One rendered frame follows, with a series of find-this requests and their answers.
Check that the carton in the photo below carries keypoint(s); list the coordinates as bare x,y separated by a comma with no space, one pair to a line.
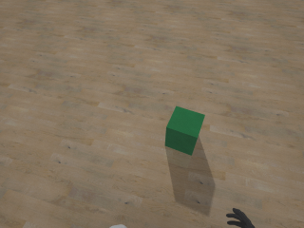
183,129

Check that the right robot hand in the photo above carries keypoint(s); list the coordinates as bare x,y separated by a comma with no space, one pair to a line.
243,222

